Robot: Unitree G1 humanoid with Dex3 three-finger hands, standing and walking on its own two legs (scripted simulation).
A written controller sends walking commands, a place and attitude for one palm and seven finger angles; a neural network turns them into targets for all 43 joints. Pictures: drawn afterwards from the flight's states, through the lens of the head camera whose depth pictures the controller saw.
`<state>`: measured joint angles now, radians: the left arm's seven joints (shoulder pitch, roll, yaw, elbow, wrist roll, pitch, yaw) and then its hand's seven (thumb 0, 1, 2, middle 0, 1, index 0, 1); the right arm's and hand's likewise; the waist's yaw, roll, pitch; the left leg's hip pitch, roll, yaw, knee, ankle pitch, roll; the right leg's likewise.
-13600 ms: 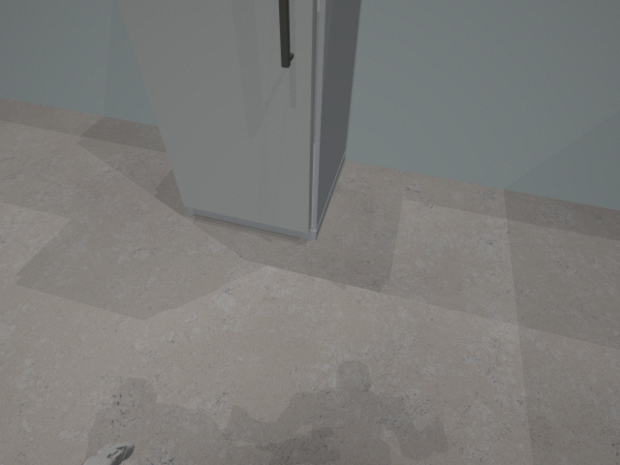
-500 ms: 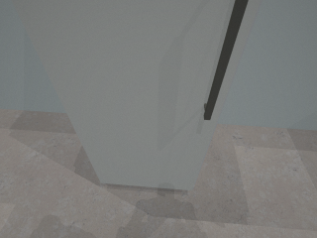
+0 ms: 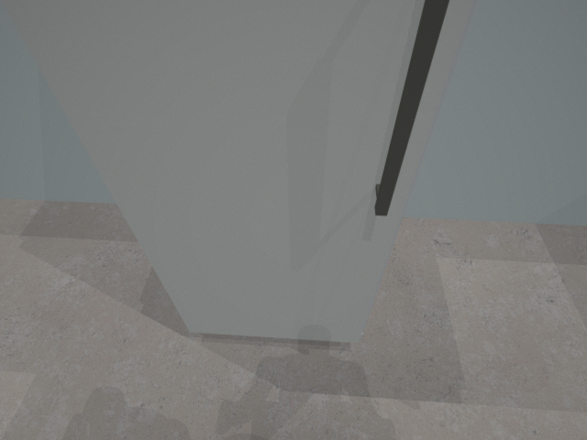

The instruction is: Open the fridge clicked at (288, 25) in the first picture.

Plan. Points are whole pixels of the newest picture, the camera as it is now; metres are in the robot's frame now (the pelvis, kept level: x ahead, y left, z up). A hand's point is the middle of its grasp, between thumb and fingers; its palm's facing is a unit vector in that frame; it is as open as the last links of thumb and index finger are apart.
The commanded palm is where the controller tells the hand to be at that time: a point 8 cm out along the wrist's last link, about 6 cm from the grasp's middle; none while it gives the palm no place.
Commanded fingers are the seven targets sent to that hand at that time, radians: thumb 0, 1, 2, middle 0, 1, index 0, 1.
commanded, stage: raise the hand to about handle height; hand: right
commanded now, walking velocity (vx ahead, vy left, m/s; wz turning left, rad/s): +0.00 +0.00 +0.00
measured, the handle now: (410, 83) +0.49 -0.12 +0.25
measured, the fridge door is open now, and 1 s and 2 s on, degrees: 0 0 0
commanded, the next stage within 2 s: none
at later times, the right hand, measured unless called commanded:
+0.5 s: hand out of the picture +0.15 -0.22 +0.00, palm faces +0.21 +0.98 -0.07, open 9.3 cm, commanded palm +0.15 -0.27 +0.02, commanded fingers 0.00 -0.25 -0.62 0.25 0.72 0.25 0.72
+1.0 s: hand (539, 355) +0.22 -0.26 +0.07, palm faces +0.06 +1.00 -0.05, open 12.3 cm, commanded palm +0.19 -0.31 +0.11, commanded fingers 0.00 0.34 -0.37 0.29 1.10 0.29 1.10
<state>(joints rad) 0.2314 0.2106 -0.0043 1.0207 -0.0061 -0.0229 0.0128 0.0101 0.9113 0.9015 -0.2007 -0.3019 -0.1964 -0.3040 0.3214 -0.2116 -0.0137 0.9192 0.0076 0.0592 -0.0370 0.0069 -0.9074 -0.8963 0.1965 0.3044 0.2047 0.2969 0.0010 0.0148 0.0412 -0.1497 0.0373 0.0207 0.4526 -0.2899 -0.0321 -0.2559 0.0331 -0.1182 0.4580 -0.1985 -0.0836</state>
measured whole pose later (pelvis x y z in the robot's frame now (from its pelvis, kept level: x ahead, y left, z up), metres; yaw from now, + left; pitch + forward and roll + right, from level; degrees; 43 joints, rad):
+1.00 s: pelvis +0.01 +0.01 -0.02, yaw -3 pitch +4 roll +3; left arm 0.27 0.29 -0.03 0.59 -0.07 -0.26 0.09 0.02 0.91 0.90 -0.20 -0.30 -0.20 -0.30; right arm 0.24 -0.39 -0.37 0.02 0.38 -0.09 0.45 0.00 0.11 -0.46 0.27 0.96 0.27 0.95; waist -0.03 -0.04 -0.06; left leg -0.36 -0.02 0.08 0.67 -0.38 0.01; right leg -0.48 0.01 -0.04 0.74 -0.33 -0.07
